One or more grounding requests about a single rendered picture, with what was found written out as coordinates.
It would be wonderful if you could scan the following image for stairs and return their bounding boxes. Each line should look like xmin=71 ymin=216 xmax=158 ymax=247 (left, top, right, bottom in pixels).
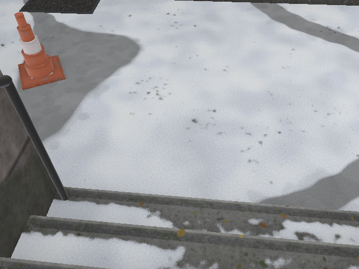
xmin=0 ymin=187 xmax=359 ymax=269

